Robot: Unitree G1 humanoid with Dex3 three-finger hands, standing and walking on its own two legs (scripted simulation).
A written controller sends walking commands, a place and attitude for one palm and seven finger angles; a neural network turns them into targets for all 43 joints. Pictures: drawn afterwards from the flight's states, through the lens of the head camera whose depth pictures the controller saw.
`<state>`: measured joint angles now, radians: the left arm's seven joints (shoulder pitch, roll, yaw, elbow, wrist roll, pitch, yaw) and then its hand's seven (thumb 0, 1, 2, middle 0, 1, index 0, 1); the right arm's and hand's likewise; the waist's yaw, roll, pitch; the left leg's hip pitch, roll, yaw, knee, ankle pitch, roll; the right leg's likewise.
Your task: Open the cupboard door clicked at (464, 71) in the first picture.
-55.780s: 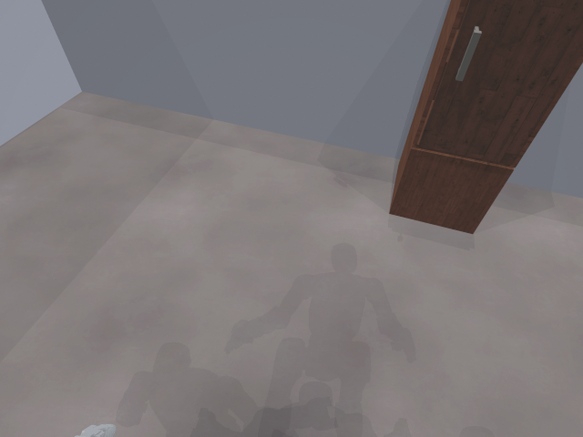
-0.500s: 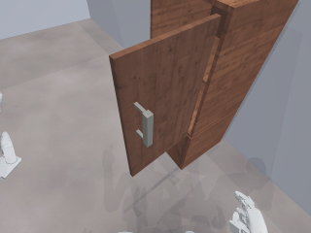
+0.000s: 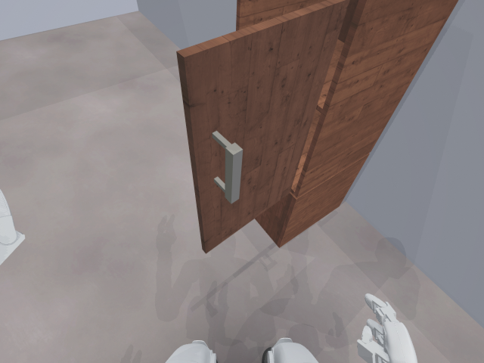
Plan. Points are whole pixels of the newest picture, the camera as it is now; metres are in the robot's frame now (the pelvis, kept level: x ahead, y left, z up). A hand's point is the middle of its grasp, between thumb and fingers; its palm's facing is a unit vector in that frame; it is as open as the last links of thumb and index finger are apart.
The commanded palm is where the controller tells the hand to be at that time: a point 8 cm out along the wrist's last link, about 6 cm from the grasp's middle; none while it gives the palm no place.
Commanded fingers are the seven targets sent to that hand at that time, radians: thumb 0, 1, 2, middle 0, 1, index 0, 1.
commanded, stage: step back with the hand held close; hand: left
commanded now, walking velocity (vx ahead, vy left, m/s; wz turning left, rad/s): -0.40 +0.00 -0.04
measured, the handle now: (225, 168) +0.43 +0.05 +0.05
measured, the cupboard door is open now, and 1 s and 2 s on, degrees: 94 94 94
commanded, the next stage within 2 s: stop stepping back and stand still in 0.36 s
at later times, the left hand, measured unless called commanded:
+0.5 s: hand out of the picture +0.15 +0.24 +0.18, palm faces +0.24 -0.79 -0.57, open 7.4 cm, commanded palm +0.07 +0.29 +0.20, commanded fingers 0.00 0.90 0.90 -0.20 -0.30 -0.20 -0.30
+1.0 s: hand out of the picture +0.05 +0.24 +0.19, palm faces +0.40 -0.79 -0.47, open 7.4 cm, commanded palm -0.01 +0.27 +0.20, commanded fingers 0.00 0.90 0.90 -0.20 -0.30 -0.20 -0.30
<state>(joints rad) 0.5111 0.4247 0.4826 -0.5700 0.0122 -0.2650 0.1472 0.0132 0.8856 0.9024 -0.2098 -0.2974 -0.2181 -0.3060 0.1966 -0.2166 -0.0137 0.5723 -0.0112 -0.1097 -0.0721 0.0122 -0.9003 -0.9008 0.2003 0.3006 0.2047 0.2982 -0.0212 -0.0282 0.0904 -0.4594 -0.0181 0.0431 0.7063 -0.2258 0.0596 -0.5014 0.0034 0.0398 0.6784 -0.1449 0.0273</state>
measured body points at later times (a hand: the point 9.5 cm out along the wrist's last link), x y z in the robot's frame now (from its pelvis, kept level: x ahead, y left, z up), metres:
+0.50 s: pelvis -0.08 -0.01 +0.03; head -0.02 +0.02 +0.47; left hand +0.13 +0.28 +0.21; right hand +0.10 -0.25 -0.04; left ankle -0.06 +0.09 -0.71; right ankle -0.09 -0.11 -0.69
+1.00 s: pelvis -0.17 -0.02 +0.02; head -0.18 -0.01 +0.47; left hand +0.02 +0.28 +0.21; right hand -0.05 -0.27 -0.06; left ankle -0.14 +0.09 -0.71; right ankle -0.17 -0.11 -0.71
